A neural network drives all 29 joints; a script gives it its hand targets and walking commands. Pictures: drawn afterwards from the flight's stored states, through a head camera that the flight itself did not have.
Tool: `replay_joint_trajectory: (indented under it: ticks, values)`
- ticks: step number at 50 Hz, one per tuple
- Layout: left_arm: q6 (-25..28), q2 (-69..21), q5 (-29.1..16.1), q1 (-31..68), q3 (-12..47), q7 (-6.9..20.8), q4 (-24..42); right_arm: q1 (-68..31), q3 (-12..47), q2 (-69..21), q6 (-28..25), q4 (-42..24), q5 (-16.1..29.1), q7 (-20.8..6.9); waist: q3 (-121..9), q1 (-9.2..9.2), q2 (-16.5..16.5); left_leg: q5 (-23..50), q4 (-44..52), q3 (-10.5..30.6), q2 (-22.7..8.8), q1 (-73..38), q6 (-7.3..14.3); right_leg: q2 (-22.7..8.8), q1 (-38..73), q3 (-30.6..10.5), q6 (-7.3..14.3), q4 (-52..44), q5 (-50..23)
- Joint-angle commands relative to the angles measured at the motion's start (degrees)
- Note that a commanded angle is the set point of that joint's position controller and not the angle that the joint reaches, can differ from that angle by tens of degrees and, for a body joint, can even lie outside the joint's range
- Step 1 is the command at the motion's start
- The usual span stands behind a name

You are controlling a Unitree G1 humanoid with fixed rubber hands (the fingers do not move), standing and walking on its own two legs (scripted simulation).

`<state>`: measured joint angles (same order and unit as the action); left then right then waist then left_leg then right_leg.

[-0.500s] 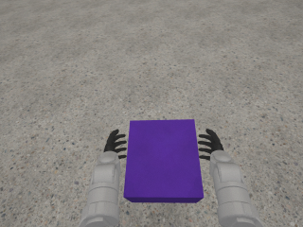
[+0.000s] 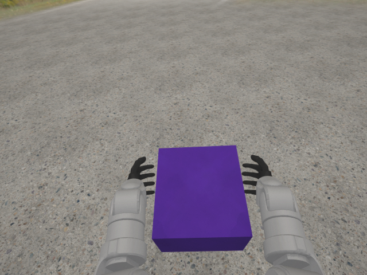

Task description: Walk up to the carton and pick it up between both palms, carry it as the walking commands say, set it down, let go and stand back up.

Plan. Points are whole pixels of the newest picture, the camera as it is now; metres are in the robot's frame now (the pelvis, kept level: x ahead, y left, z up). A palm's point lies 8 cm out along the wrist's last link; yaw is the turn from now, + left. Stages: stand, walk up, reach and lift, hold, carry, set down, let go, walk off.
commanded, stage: reach and lift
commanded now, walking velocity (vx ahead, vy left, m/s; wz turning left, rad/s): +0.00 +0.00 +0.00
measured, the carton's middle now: (199, 197) +0.33 +0.00 -0.03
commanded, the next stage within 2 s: hold in 0.80 s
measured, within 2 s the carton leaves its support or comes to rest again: neither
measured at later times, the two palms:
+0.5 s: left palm (135, 185) +0.30 +0.15 +0.06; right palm (263, 189) +0.30 -0.14 +0.05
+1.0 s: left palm (134, 189) +0.29 +0.15 +0.06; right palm (264, 191) +0.29 -0.14 +0.05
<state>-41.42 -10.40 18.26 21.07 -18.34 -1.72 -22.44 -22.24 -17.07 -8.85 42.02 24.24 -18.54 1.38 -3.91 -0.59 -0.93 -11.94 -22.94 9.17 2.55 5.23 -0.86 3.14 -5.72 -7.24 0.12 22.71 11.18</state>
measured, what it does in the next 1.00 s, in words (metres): stands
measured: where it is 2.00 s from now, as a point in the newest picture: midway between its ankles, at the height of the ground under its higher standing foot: outside the picture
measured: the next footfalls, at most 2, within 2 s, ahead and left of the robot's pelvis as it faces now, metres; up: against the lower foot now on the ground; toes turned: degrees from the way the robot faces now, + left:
none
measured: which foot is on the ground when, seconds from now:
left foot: down 0.00-1.00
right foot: down 0.00-1.00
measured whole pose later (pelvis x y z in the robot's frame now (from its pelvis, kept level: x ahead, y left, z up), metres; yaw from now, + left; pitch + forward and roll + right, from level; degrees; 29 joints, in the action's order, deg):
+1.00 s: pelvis +0.01 +0.00 +0.00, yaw +0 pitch -6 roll +0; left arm -43.4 -9.1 16.8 16.5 -13.6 -0.8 -16.6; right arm -16.0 -12.7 -8.9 44.2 16.6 -16.8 1.2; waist -2.5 -0.2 -0.3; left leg -11.1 -20.5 8.3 2.6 3.3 -0.5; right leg 2.5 -4.0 -6.9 0.0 21.0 10.8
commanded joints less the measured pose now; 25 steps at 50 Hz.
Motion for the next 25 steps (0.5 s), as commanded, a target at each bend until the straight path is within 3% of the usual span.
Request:
replay_joint_trajectory:
  ticks: [1,25]
  values:
    - [0.87,-53.87,-16.31,33.25,29.33,16.63,-2.67,-34.28,28.24,-55.45,-2.05,0.62,17.20,-16.95,-9.29,0.12,1.23,2.54,4.18,-4.74,1.91,2.28,-0.20,0.61,4.39,2.47,-0.88,-3.92,-2.75]
    - [0.74,-55.52,-16.92,26.51,32.84,16.00,1.99,-28.78,32.65,-53.69,-1.83,-7.53,17.91,-16.83,-11.54,0.73,0.59,11.14,5.02,-3.82,2.21,-1.73,-0.94,1.43,5.82,3.05,-0.96,-3.52,-10.42]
